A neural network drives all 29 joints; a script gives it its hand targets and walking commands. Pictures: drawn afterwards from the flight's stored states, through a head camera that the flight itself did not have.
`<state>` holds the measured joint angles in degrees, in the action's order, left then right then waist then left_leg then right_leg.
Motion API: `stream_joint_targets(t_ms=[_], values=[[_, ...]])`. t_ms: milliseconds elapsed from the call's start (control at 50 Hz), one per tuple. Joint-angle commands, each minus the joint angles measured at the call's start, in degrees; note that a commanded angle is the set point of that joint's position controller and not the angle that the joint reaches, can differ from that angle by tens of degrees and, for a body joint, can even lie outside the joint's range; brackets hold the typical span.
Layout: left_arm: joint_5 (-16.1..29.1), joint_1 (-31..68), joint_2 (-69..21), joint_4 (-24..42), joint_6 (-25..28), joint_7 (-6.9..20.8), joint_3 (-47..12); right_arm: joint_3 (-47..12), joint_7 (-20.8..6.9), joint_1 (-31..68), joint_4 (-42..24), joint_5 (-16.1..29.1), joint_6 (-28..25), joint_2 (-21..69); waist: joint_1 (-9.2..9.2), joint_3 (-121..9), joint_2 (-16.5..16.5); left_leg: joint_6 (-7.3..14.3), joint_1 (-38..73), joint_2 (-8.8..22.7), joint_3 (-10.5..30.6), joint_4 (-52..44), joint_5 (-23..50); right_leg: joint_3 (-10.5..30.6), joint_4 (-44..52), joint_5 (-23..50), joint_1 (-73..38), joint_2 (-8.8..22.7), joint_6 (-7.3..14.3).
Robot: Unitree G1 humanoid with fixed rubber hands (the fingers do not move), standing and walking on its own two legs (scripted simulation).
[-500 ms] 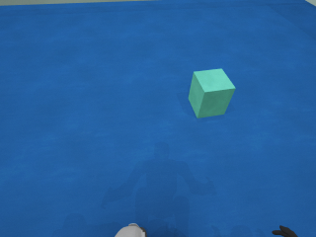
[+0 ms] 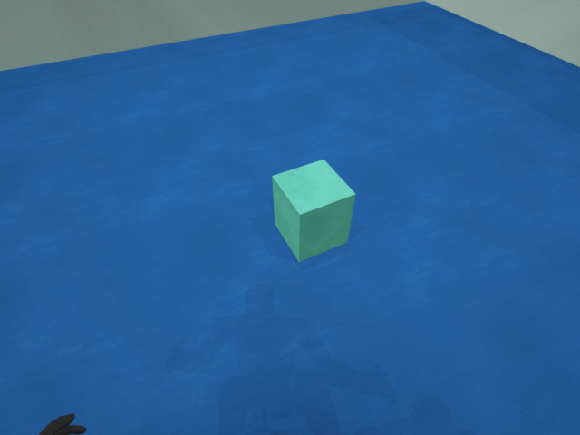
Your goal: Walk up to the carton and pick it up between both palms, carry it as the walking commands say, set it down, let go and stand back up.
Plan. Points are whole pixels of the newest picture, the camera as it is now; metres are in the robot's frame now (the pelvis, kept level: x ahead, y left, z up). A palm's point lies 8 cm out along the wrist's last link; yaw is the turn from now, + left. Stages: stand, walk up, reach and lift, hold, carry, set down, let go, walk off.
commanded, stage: walk up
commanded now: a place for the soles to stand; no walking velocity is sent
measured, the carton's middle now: (311, 210) +1.10 -0.10 -0.62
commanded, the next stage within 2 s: none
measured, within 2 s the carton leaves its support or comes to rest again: neither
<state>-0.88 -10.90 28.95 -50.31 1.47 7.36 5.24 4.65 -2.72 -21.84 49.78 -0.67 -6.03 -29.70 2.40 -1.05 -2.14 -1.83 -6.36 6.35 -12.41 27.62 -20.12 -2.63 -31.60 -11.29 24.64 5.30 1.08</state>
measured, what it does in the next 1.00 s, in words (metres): walks ahead: left foot, then right foot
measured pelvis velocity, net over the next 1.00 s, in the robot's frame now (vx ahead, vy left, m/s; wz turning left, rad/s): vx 0.38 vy -0.10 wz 0.03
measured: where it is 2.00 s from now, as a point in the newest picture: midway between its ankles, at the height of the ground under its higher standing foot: (313, 337)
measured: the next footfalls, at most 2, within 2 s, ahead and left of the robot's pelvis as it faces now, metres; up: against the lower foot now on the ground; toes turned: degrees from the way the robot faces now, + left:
left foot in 0.44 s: +0.30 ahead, +0.08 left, +0.00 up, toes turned +9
right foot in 0.82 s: +0.48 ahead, -0.21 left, +0.00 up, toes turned -5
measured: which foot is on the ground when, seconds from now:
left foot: down 0.00-0.04, up 0.06-0.42, down 0.44-0.82, up 0.84-1.00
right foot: down 0.00-0.46, up 0.48-0.80, down 0.82-1.00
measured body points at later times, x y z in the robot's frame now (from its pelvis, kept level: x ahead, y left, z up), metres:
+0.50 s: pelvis +0.21 -0.03 +0.00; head +0.23 -0.01 +0.44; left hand +0.23 +0.30 -0.13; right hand +0.35 -0.36 -0.07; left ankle +0.26 +0.08 -0.73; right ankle +0.12 -0.13 -0.70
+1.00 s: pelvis +0.38 -0.10 +0.00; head +0.40 -0.11 +0.45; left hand +0.47 +0.24 -0.08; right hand +0.46 -0.43 -0.11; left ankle +0.39 +0.04 -0.67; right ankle +0.44 -0.21 -0.73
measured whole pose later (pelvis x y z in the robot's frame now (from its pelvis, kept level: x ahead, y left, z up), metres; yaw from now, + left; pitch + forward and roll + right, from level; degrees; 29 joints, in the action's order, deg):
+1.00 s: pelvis +0.38 -0.10 +0.00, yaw +1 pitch -2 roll +1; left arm -0.2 -13.7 26.5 -46.7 4.8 2.2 2.8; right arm 2.8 -2.8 -17.5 48.5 0.2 -3.5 -26.3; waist -0.9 4.4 1.0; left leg 1.6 -26.1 3.1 -1.4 57.4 -23.3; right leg -5.8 -31.6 -12.0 17.7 2.9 2.0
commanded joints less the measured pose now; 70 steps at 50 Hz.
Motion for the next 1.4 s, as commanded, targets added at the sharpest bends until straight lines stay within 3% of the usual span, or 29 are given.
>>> stream_joint_targets(t_ms=[0,40,80,180,240,360,380,400,420,440,480,520,540,680,740,760,780,800,840,900,1000,1100,1140,1160,1180,1200,1240,1280,1380], values=[[0.82,-8.57,16.92,2.55,3.12,-4.29,4.91,0.69,1.02,2.35,-6.56,0.90,-0.10,-8.71,-8.05,-3.68,-10.07,4.34,-36.53,-1.96,10.31,38.03,-8.27,33.96,17.88,-18.48,-30.22,16.80,14.80],[1.14,-6.74,12.39,3.18,2.86,-4.71,2.82,0.88,1.19,1.51,-3.47,1.02,-0.46,-9.67,-6.87,-2.25,-3.77,4.53,-34.39,0.96,12.15,35.40,-3.98,21.93,12.27,6.59,-27.34,13.19,14.10],[1.35,-5.90,9.31,4.58,3.03,-4.90,1.33,0.83,0.81,-0.59,-2.44,1.19,0.44,-7.38,-4.13,-1.24,-5.32,3.58,-26.09,1.76,12.35,29.92,0.05,10.43,11.96,15.66,-19.06,8.92,10.92],[0.98,-2.75,11.17,5.64,3.83,-4.54,2.10,1.16,-0.67,3.00,-3.13,0.64,1.16,-6.44,-3.07,1.38,-8.86,1.53,-23.16,1.27,10.65,16.22,6.20,6.56,15.57,4.36,-14.20,8.83,12.38],[0.54,-3.83,10.07,7.02,3.64,-4.27,1.27,1.11,-1.06,7.62,-4.25,0.33,0.92,-4.67,-4.55,0.93,-4.65,2.14,-19.21,-0.99,8.89,10.60,9.51,7.91,17.49,-6.75,-11.46,9.14,10.75],[0.54,-3.69,9.22,6.56,3.10,-4.60,0.61,1.45,-0.39,5.75,-2.59,-0.52,-0.14,-4.46,-2.12,2.18,-1.75,4.88,-9.79,-4.89,4.83,1.30,11.15,2.96,5.02,11.38,-12.50,6.25,7.74],[1.06,-3.51,6.62,8.03,3.26,-5.07,-0.17,2.28,0.57,-1.72,-1.24,-0.28,-0.67,-6.44,1.57,-3.10,4.33,7.59,3.28,-3.32,8.92,-1.17,12.88,0.68,-7.02,18.82,-7.06,2.41,5.48],[1.69,-4.64,4.46,9.63,3.60,-5.18,-1.60,4.51,1.47,-8.45,-0.64,-2.07,-0.90,-13.14,5.17,-8.82,20.17,13.05,19.15,10.95,27.86,-3.74,13.16,-2.57,-27.06,7.73,7.99,-2.40,2.23],[1.64,-4.66,5.87,9.09,3.50,-5.77,-1.50,5.53,2.25,-9.05,-1.86,-0.57,-0.54,-15.41,5.96,-7.79,20.59,21.27,24.08,20.39,44.67,-8.26,14.43,2.83,-35.50,-18.89,19.86,-9.45,0.30],[1.02,-3.39,9.01,7.83,2.82,-5.80,-0.86,4.73,2.38,-7.06,-2.53,1.34,-0.38,-12.68,4.84,-3.48,7.11,22.13,18.90,20.57,40.24,-9.10,14.68,7.32,-37.43,-17.45,19.03,-5.18,1.49],[0.74,-2.71,8.28,6.84,2.23,-5.24,-1.41,3.69,2.40,-1.86,-3.55,1.57,-0.34,-11.13,0.92,-3.17,4.34,16.70,11.10,15.99,27.27,-7.75,23.86,7.19,-29.88,-14.14,13.64,-0.16,2.27],[1.08,-7.67,7.56,4.62,1.62,-4.32,-0.47,3.49,2.22,4.12,-5.35,0.80,-0.14,-10.32,-3.02,3.60,6.83,14.34,-3.30,11.50,17.39,-10.36,16.94,7.07,-25.64,-11.44,6.15,0.60,-0.01],[0.98,-6.40,6.77,5.17,1.62,-3.84,-0.89,3.25,2.06,4.50,-5.76,1.02,-0.53,-9.25,-2.12,6.05,8.68,15.17,-3.96,10.80,15.10,-10.71,17.95,4.92,-20.98,-10.51,6.73,0.45,-0.70],[0.28,-1.40,6.51,4.69,1.41,-2.38,0.89,3.53,0.61,6.50,-6.71,0.35,-0.09,-11.75,-1.62,3.73,12.77,11.80,-9.11,8.37,11.06,-10.38,2.79,-2.35,-5.44,-0.04,-4.98,-1.89,-0.72],[-0.02,-4.22,8.86,3.62,2.08,-3.03,3.01,2.89,0.26,5.05,-6.45,0.37,0.45,-11.12,-5.00,2.39,7.54,9.14,-15.56,6.71,9.58,-0.37,3.06,-2.87,-2.34,-1.62,-15.33,-2.76,1.54],[-0.27,-9.30,10.71,1.16,2.47,-3.63,3.63,2.37,0.30,4.82,-6.57,0.59,0.45,-8.69,-7.64,1.04,-3.64,7.98,-20.49,3.16,5.81,14.12,6.26,2.54,2.95,-8.59,-22.75,-1.24,2.91],[-0.55,-14.46,16.45,1.34,3.11,-4.54,5.60,1.02,0.29,3.11,-7.53,0.61,0.72,-4.23,-10.83,-1.48,-19.21,4.71,-28.90,-3.99,4.02,32.96,-4.49,25.64,15.53,-25.05,-26.30,12.05,8.03],[-0.01,-13.75,17.22,2.98,3.70,-5.04,4.30,0.54,0.74,4.61,-8.62,1.28,0.96,-5.47,-9.77,-2.06,-13.89,4.51,-32.13,-5.96,12.09,37.65,-10.86,37.43,19.80,-26.36,-25.40,18.38,12.43],[0.86,-11.08,13.46,4.09,3.84,-5.37,2.97,0.84,0.89,4.67,-7.16,0.98,0.94,-8.07,-7.32,2.90,-3.68,4.29,-35.27,-1.52,14.23,38.71,-5.77,27.99,15.02,-6.11,-25.05,15.70,14.14],[1.24,-5.91,11.09,5.63,3.81,-5.99,1.50,1.27,0.35,1.18,-4.04,1.02,1.61,-7.26,-5.04,2.23,-7.32,3.48,-25.97,-0.29,15.20,29.53,-2.36,13.65,12.31,9.98,-16.60,12.38,11.93],[0.47,-6.94,12.67,7.28,4.34,-5.99,1.71,2.13,-1.59,3.49,-4.08,-0.18,3.27,-6.80,-4.42,2.93,-6.65,2.21,-20.82,-0.99,12.86,20.05,5.12,11.40,19.50,-13.42,-8.62,11.24,10.46],[0.64,-2.58,11.28,7.37,4.15,-5.36,0.95,2.73,-2.43,5.20,-3.71,0.04,2.57,-6.20,-2.43,3.54,-6.33,2.32,-12.86,-2.58,10.20,8.35,6.78,7.51,17.07,-21.30,-4.31,9.65,9.23],[0.38,-2.54,10.68,7.09,3.75,-5.31,0.28,2.33,-1.66,4.01,-2.48,-0.16,1.51,-5.63,-1.59,3.99,-2.07,4.25,-8.51,-3.29,9.43,2.70,4.35,6.17,10.24,-18.35,-4.23,10.46,8.52],[0.41,-4.22,8.97,6.93,3.35,-5.29,-0.49,3.61,-1.12,0.02,-0.69,-0.35,0.75,-8.64,0.13,0.35,5.59,5.52,2.40,-3.98,11.41,0.82,-1.65,3.00,0.68,-18.59,1.77,7.32,6.56],[0.56,-5.32,5.31,7.83,3.42,-5.38,-1.83,4.93,-0.01,-6.52,-0.48,-1.20,0.28,-12.06,3.84,-3.75,19.11,10.41,11.40,7.84,30.66,-9.89,-15.69,-3.42,-20.08,-15.96,10.90,0.53,3.44],[0.33,-5.29,5.76,7.77,3.28,-5.84,-2.14,5.02,0.80,-5.62,-2.55,-0.77,0.30,-14.80,3.02,2.03,19.11,15.48,12.10,14.51,45.69,-13.06,-12.89,-0.45,-27.95,-17.93,21.60,-4.78,1.73],[0.08,-4.34,9.52,5.39,3.18,-6.01,-0.62,4.41,1.04,-2.04,-3.89,1.30,0.24,-12.72,1.59,4.46,10.88,18.81,6.38,16.16,40.35,-9.96,6.00,5.26,-29.77,-15.57,17.60,-1.07,1.17],[0.77,-4.14,8.99,4.67,3.19,-5.88,-1.79,3.62,1.23,-0.23,-3.34,0.86,0.76,-10.50,-0.51,4.04,7.87,15.75,2.38,11.68,28.61,-8.47,21.39,4.04,-22.73,-14.62,11.12,0.87,0.95],[1.36,-6.65,5.30,3.36,2.65,-5.86,-1.61,2.74,1.45,4.06,-4.46,0.02,1.22,-9.54,-2.65,4.07,13.81,14.60,-3.13,8.42,15.77,-3.03,38.71,-1.12,-9.66,-5.78,-1.77,-1.77,-0.56]])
